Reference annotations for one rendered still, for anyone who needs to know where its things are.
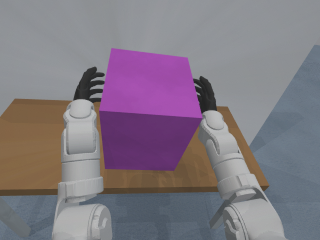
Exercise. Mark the right robot upper arm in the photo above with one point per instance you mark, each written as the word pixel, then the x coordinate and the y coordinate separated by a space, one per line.
pixel 252 220

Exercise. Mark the left robot upper arm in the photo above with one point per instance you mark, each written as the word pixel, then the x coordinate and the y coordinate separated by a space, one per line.
pixel 83 222

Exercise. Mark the robot left forearm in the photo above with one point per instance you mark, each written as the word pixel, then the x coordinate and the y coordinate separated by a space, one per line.
pixel 80 153

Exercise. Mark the carton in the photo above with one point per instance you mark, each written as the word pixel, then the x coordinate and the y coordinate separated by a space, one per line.
pixel 149 110

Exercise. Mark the robot right hand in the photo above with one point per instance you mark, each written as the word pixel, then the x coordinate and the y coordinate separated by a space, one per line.
pixel 207 101

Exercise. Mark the robot right forearm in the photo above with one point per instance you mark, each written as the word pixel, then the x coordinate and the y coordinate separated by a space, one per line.
pixel 235 182

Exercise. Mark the robot left hand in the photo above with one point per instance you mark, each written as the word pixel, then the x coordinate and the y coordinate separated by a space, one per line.
pixel 83 90

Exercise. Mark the table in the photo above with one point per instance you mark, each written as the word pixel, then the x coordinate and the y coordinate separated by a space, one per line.
pixel 30 160

